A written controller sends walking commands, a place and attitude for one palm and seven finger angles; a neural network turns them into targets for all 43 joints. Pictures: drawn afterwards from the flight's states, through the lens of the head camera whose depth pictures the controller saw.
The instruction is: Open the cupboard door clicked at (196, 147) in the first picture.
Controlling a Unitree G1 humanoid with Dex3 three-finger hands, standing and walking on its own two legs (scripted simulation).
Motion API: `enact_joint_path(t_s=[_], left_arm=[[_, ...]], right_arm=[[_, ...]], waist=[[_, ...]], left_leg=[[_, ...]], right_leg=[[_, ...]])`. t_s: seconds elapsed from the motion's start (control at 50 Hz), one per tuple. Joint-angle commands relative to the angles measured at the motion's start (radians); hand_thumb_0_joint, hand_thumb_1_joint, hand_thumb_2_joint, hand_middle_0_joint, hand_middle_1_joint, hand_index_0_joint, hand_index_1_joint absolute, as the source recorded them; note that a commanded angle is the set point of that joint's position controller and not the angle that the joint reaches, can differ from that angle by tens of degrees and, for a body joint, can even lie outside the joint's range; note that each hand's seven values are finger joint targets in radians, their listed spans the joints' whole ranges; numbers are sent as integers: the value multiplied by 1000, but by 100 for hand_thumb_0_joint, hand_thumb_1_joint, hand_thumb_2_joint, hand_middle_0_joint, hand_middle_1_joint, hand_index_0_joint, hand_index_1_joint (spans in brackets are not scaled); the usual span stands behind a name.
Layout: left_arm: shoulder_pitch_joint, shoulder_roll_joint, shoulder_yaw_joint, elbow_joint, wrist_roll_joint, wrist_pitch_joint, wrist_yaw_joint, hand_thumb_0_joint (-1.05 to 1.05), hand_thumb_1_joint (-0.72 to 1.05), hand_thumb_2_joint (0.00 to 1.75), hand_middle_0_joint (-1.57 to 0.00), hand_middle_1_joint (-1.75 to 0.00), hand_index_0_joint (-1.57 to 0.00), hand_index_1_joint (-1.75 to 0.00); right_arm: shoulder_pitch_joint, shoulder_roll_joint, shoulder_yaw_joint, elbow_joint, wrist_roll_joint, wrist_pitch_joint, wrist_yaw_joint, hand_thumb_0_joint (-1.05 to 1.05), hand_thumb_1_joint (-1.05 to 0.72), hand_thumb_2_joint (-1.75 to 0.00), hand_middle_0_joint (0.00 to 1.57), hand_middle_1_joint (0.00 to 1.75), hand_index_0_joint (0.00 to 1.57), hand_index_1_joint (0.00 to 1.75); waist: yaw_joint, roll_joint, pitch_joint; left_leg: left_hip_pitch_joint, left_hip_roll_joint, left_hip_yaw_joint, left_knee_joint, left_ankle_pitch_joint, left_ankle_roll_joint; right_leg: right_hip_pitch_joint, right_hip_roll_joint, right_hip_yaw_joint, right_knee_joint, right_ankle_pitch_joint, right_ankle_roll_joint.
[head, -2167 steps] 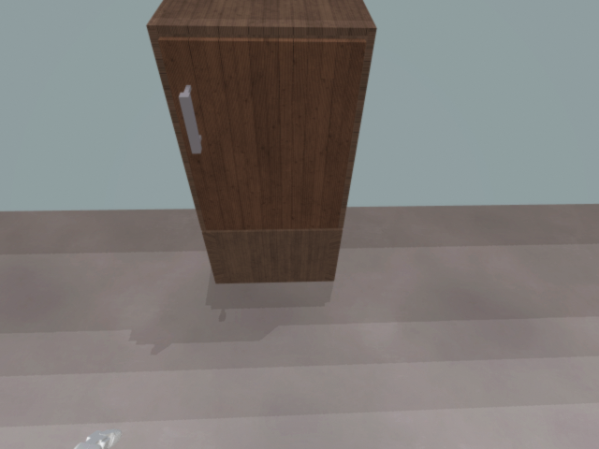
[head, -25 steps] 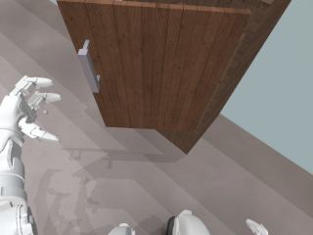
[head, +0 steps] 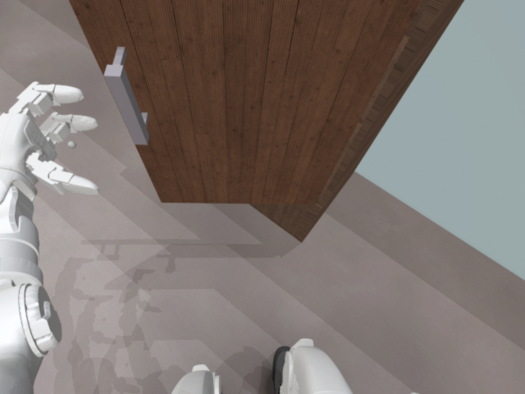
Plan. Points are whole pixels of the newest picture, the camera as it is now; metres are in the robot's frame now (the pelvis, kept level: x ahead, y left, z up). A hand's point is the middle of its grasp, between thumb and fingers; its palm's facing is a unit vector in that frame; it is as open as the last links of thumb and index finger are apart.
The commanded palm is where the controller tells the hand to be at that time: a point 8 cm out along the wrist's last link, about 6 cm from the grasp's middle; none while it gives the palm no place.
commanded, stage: move the hooked fingers beside the handle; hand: left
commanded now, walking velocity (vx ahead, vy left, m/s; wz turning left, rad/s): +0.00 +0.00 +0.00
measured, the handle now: (132, 99) +0.55 +0.19 +0.06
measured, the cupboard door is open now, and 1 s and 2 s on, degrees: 39 39 39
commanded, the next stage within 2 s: slide the fingers in behind the handle in 1.46 s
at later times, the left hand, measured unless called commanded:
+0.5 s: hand (89, 106) +0.52 +0.25 +0.07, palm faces -0.03 -1.00 -0.02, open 14.0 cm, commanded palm +0.49 +0.29 +0.06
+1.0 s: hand (83, 119) +0.50 +0.25 +0.07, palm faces -0.06 -1.00 +0.00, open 14.0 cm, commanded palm +0.48 +0.29 +0.06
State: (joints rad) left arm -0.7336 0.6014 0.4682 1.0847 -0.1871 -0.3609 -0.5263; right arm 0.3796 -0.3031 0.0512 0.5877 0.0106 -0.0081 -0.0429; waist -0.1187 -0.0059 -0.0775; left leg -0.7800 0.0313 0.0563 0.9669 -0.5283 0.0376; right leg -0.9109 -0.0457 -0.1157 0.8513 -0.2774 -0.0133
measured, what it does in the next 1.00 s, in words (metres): stands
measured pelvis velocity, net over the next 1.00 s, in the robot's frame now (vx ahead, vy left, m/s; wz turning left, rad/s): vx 0.01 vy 0.01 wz -0.01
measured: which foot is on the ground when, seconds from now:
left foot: down 0.00-1.00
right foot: down 0.00-1.00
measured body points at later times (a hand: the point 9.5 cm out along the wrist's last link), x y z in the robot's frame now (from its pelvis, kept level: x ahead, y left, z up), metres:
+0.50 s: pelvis +0.01 +0.01 -0.01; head +0.16 +0.03 +0.42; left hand +0.51 +0.30 +0.08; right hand -0.01 -0.26 -0.10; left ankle -0.04 +0.09 -0.68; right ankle +0.07 -0.12 -0.68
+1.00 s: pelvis +0.01 +0.01 +0.00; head +0.15 +0.04 +0.42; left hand +0.49 +0.30 +0.07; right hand +0.03 -0.27 -0.10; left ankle -0.04 +0.09 -0.68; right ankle +0.07 -0.12 -0.68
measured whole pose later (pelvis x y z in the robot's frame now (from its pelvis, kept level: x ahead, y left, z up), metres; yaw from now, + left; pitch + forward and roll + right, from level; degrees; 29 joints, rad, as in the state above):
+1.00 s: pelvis +0.01 +0.01 +0.00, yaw -1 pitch +22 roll -4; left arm -0.85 0.63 0.45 1.15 -0.16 -0.36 -0.49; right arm 0.39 -0.30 0.05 0.56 -0.01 0.09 -0.02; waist -0.15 0.01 -0.09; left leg -0.83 0.04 0.04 0.99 -0.55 0.04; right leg -0.95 -0.03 -0.12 0.85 -0.29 -0.01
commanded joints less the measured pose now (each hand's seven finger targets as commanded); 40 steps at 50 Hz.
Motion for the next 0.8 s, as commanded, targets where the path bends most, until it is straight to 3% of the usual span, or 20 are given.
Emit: enact_joint_path(t_s=[0.0, 0.08, 0.14, 0.18, 0.22, 0.32, 0.36, 0.38, 0.42, 0.46, 0.48, 0.5, 0.56, 0.6, 0.62, 0.64, 0.66, 0.72, 0.76, 0.78], left_arm=[[-453, 312, 50, -191, 3, -65, 37, 0, -50, 30, -30, -120, -30, -120], [-479, 362, 88, -195, 17, -78, 61, 0, -50, 30, -30, -120, -30, -120], [-440, 351, 84, -159, 26, -70, 67, 0, -50, 30, -30, -120, -30, -120], [-450, 344, 71, -126, 36, -54, 70, 0, -50, 30, -30, -120, -30, -120], [-466, 356, 73, -99, 42, -42, 72, 0, -50, 30, -30, -120, -30, -120], [-563, 383, 74, -108, 51, -57, 74, 0, -50, 30, -30, -120, -30, -120], [-582, 399, 91, -136, 50, -73, 72, 0, -50, 30, -30, -120, -30, -120], [-596, 412, 92, -135, 56, -77, 74, 0, -50, 30, -30, -120, -30, -120], [-526, 359, 74, -129, 48, -73, 72, 0, -50, 30, -30, -120, -30, -120], [-470, 352, 78, -136, 45, -64, 64, 0, -50, 30, -30, -120, -30, -120], [-444, 324, 62, -123, 38, -51, 61, 0, -50, 30, -30, -120, -30, -120], [-417, 340, 80, -124, 34, -41, 62, 0, -50, 30, -30, -120, -30, -120], [-393, 355, 95, -190, 29, -34, 65, 0, -50, 30, -30, -120, -30, -120], [-393, 333, 82, -191, 31, -38, 81, 0, -50, 30, -30, -120, -30, -120], [-406, 340, 90, -178, 32, -43, 91, 0, -50, 30, -30, -120, -30, -120], [-442, 354, 95, -195, 28, -58, 94, 0, -50, 30, -30, -120, -30, -120], [-436, 393, 127, -181, 36, -63, 98, 0, -50, 30, -30, -120, -30, -120], [-466, 407, 131, -207, 41, -89, 95, 0, -50, 30, -30, -120, -30, -120], [-488, 392, 104, -217, 43, -100, 74, 0, -50, 30, -30, -120, -30, -120], [-490, 367, 79, -203, 42, -98, 66, 0, -50, 30, -30, -120, -30, -120]], right_arm=[[158, -185, -70, -47, -10, -5, -13, 0, -90, -90, 20, 30, 20, 30], [173, -181, -68, -55, -17, 13, -7, 0, -90, -90, 20, 30, 20, 30], [183, -180, -67, -67, -18, 30, -1, 0, -90, -90, 20, 30, 20, 30], [189, -182, -65, -62, -19, 42, 4, 0, -90, -90, 20, 30, 20, 30], [191, -188, -63, -67, -20, 54, 4, 0, -90, -90, 20, 30, 20, 30], [211, -190, -60, -62, -25, 68, 1, 0, -90, -90, 20, 30, 20, 30], [226, -191, -63, -60, -29, 73, 2, 0, -90, -90, 20, 30, 20, 30], [225, -191, -62, -54, -31, 76, 2, 0, -90, -90, 20, 30, 20, 30], [231, -184, -67, -57, -33, 81, 10, 0, -90, -90, 20, 30, 20, 30], [240, -186, -70, -58, -33, 88, 14, 0, -90, -90, 20, 30, 20, 30], [235, -183, -71, -63, -31, 93, 18, 0, -90, -90, 20, 30, 20, 30], [235, -187, -72, -68, -29, 97, 19, 0, -90, -90, 20, 30, 20, 30], [226, -183, -74, -92, -24, 105, 22, 0, -90, -90, 20, 30, 20, 30], [217, -177, -72, -97, -24, 106, 25, 0, -90, -90, 20, 30, 20, 30], [217, -178, -73, -92, -25, 105, 24, 0, -90, -90, 20, 30, 20, 30], [215, -179, -70, -93, -25, 104, 20, 0, -90, -90, 20, 30, 20, 30], [220, -184, -73, -89, -27, 102, 19, 0, -90, -90, 20, 30, 20, 30], [211, -179, -72, -86, -28, 92, 15, 0, -90, -90, 20, 30, 20, 30], [209, -175, -70, -75, -28, 91, 13, 0, -90, -90, 20, 30, 20, 30], [205, -174, -67, -69, -28, 91, 13, 0, -90, -90, 20, 30, 20, 30]], waist=[[-25, 139, -437], [-18, 194, -532], [-18, 167, -502], [-28, 163, -467], [-44, 118, -442], [-64, 142, -471], [-58, 203, -539], [-62, 218, -538], [-53, 214, -550], [-38, 228, -562], [-42, 201, -537], [-38, 162, -523], [-19, 190, -542], [-24, 167, -494], [-35, 133, -465], [-40, 147, -450], [-29, 132, -470], [-31, 167, -511], [-31, 244, -524], [-40, 234, -506]], left_leg=[[130, -8, -103, -135, 495, -43], [154, -8, -101, -112, 594, -53], [133, -4, -102, -110, 624, -48], [117, -1, -99, -115, 597, -46], [69, -3, -90, -116, 524, -31], [75, -2, -97, -107, 523, -32], [136, 1, -102, -94, 604, -43], [145, 4, -109, -89, 625, -49], [176, 8, -110, -88, 673, -52], [214, 14, -115, -90, 746, -59], [194, 15, -111, -94, 729, -54], [164, 13, -107, -99, 704, -46], [154, 5, -93, -110, 703, -39], [123, 3, -86, -114, 644, -32], [93, 2, -81, -115, 593, -26], [86, 0, -83, -115, 594, -27], [74, -3, -82, -117, 573, -25], [78, -7, -76, -107, 565, -25], [147, -3, -82, -100, 628, -37], [160, 1, -92, -100, 637, -42]], right_leg=[[326, 56, 76, -17, 198, -15], [362, 58, 82, 5, 276, -17], [363, 62, 77, 6, 296, -19], [346, 62, 78, -3, 283, -14], [356, 63, 82, -11, 273, -10], [350, 66, 85, -6, 277, -13], [341, 70, 85, 4, 303, -16], [327, 69, 81, 7, 303, -17], [320, 71, 76, 1, 313, -15], [316, 74, 70, 2, 333, -17], [314, 75, 67, -4, 332, -14], [340, 75, 70, -10, 338, -13], [388, 74, 79, -8, 376, -17], [384, 75, 79, -15, 357, -15], [385, 75, 81, -19, 345, -12], [390, 77, 82, -13, 355, -18], [417, 77, 88, -11, 352, -18], [438, 72, 100, -6, 364, -17], [398, 73, 95, -2, 359, -20], [367, 75, 86, -4, 337, -18]])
